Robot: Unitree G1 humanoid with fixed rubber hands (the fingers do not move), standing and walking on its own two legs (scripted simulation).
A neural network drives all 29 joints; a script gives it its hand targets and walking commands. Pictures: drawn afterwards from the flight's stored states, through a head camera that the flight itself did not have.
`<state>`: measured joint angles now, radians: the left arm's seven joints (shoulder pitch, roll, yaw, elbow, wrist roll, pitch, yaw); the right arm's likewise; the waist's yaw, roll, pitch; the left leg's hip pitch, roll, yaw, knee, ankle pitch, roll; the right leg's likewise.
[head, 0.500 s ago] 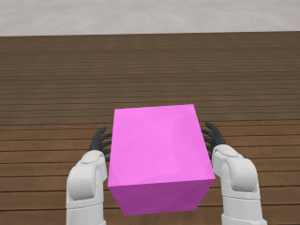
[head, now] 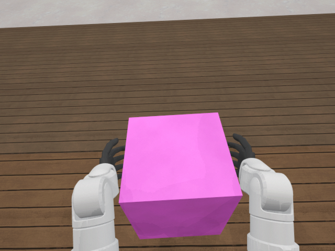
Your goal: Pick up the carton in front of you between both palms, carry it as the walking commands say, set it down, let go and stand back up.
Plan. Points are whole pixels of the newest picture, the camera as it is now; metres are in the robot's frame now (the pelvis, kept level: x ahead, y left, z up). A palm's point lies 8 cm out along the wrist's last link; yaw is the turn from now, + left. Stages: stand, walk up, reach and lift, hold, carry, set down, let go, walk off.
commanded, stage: carry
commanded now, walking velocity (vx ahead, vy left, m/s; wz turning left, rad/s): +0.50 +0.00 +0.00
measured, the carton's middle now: (176, 179) +0.28 +0.00 +0.00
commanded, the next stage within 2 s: none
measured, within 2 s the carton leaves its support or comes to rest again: neither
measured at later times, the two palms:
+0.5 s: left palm (123, 78) +0.61 +0.16 +0.07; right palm (214, 79) +0.58 -0.14 +0.07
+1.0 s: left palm (142, 21) +0.96 +0.11 +0.10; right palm (211, 18) +0.96 -0.19 +0.09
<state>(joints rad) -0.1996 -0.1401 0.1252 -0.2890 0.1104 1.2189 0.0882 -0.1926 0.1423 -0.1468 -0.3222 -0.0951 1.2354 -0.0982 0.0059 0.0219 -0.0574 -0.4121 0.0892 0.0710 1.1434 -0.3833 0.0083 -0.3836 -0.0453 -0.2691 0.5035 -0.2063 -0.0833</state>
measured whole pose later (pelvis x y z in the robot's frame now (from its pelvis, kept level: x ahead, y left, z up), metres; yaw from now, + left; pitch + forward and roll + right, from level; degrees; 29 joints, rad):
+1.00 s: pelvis +0.66 -0.05 +0.00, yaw -2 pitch +4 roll +0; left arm -0.33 -0.12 0.16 -0.28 0.09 1.23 0.10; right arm -0.34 0.11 -0.16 -0.31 -0.10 1.25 -0.09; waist 0.05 0.02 -0.01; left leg -0.51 0.05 0.05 1.24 -0.35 0.05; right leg -0.37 -0.02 -0.23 0.51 -0.22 -0.10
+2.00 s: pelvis +1.32 -0.07 -0.06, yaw -2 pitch +6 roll +2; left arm -0.60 -0.03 0.21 0.03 0.06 1.18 0.13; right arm -0.61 0.04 -0.21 0.02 -0.08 1.19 -0.12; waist 0.05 -0.02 0.03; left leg -0.63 0.03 0.00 1.08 -0.36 0.04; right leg -0.34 0.05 -0.12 0.54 -0.19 -0.14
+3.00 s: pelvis +1.94 -0.08 -0.13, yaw -2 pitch +5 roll +2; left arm -0.58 -0.02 0.20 0.07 0.04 1.18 0.13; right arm -0.59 0.04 -0.19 0.06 -0.07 1.19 -0.12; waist 0.05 -0.01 0.00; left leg -0.68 0.04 -0.01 1.08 -0.33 0.03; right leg -0.35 0.06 -0.11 0.57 -0.19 -0.14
